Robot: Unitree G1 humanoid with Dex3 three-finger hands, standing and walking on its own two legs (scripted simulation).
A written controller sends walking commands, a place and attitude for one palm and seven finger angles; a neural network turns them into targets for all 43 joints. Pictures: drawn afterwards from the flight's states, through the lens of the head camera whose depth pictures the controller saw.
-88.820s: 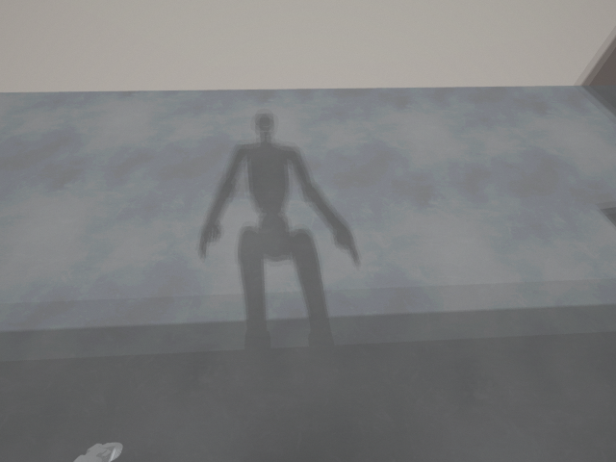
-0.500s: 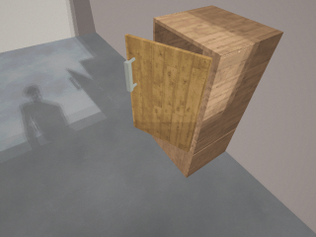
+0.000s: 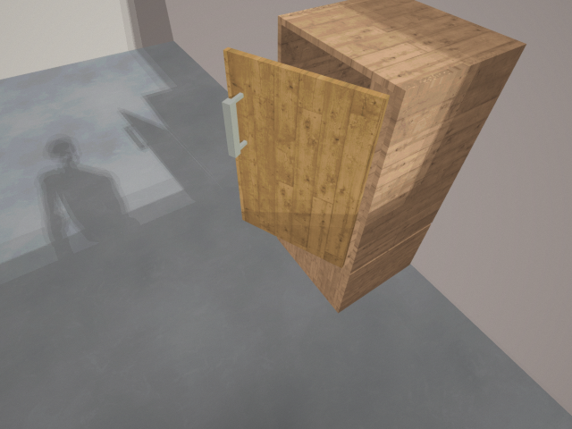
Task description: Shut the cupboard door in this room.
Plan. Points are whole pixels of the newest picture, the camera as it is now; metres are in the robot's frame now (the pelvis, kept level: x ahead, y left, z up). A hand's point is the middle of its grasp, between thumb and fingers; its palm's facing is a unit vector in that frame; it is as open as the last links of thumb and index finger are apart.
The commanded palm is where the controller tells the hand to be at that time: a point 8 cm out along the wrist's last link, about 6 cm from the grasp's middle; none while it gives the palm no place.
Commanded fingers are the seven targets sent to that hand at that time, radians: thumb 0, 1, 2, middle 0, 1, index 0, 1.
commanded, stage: look to check the result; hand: left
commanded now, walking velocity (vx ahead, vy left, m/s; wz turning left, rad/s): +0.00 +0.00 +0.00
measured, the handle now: (236, 125) +0.80 +0.17 -0.04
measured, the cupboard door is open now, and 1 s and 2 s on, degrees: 25 25 25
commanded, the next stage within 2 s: walk to a spot facing it in 0.20 s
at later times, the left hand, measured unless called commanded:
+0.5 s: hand out of the picture -0.01 +0.16 -0.18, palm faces +0.08 -0.98 -0.19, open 7.4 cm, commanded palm none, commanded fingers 0.00 0.90 0.90 -0.20 -0.30 -0.20 -0.30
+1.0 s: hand out of the picture +0.06 +0.22 -0.15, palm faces +0.33 -0.90 -0.30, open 7.4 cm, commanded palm none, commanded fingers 0.00 0.90 0.90 -0.20 -0.30 -0.20 -0.30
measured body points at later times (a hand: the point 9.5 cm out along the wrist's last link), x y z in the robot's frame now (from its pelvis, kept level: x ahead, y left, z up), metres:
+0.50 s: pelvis +0.01 +0.00 -0.01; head +0.02 +0.00 +0.44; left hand -0.01 +0.22 -0.17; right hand +0.01 -0.23 -0.17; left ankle +0.06 +0.10 -0.74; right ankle -0.08 -0.08 -0.74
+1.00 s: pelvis +0.00 -0.03 -0.01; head +0.05 -0.02 +0.44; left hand +0.04 +0.27 -0.13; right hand +0.14 -0.26 -0.15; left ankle +0.05 +0.11 -0.74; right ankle +0.03 -0.17 -0.72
